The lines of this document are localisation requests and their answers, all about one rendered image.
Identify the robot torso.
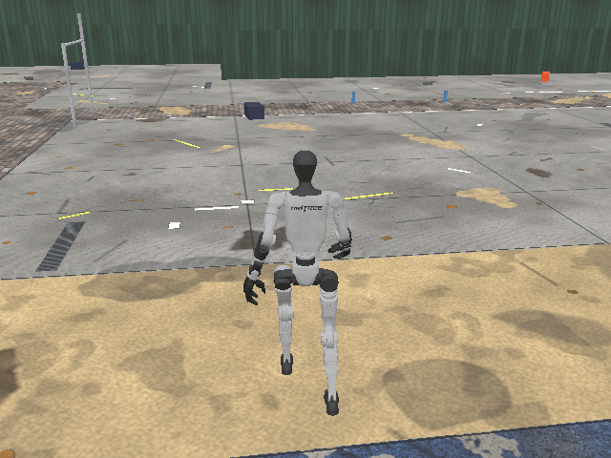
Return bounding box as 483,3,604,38
283,187,327,286

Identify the robot right hand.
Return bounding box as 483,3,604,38
327,242,350,259

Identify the right robot upper arm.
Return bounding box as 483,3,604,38
325,191,350,241

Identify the robot left hand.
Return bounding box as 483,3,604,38
243,277,265,305

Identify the robot right forearm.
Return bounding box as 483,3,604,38
339,228,352,251

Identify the robot left forearm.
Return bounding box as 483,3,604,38
247,232,269,281

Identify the left robot upper arm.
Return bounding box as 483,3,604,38
261,192,286,247

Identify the robot left thigh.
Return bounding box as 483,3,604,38
273,265,294,322

